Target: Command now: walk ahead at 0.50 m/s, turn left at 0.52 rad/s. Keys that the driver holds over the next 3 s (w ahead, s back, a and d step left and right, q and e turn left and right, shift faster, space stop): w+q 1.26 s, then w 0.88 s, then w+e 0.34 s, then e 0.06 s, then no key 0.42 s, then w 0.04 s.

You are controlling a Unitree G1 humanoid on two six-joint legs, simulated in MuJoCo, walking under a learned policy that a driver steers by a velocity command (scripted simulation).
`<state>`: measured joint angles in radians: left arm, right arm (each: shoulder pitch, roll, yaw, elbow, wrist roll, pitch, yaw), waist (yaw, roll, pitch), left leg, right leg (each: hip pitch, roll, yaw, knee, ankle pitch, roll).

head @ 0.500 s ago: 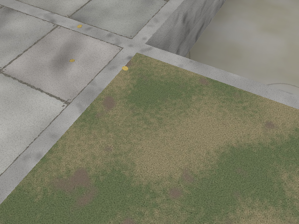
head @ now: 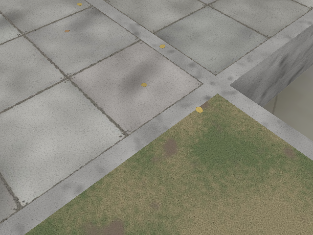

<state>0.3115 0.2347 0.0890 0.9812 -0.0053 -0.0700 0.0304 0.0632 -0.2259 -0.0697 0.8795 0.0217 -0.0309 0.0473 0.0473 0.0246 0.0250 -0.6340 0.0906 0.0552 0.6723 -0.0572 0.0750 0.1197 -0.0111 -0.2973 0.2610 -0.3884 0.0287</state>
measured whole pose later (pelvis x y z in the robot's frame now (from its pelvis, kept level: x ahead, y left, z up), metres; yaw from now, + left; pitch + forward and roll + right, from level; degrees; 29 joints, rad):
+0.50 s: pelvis +0.30 +0.04 +0.01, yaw +18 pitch +3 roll +0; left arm -0.04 0.26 0.06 0.77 -0.01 -0.12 -0.01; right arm 0.34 -0.27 -0.09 0.83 0.02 -0.05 -0.02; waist -0.09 -0.03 0.01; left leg -0.08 -0.11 -0.19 0.42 -0.37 0.08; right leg -0.55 -0.01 0.07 0.47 0.01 0.03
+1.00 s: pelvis +0.55 +0.13 +0.01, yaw +36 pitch +2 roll -2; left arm 0.31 0.30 0.08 0.88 -0.01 -0.07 0.00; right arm 0.08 -0.28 -0.06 0.63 0.02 -0.02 0.05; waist 0.09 0.03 0.04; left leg -0.65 0.09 0.01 0.67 -0.06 0.04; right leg 0.06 -0.02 -0.23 0.25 -0.35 0.04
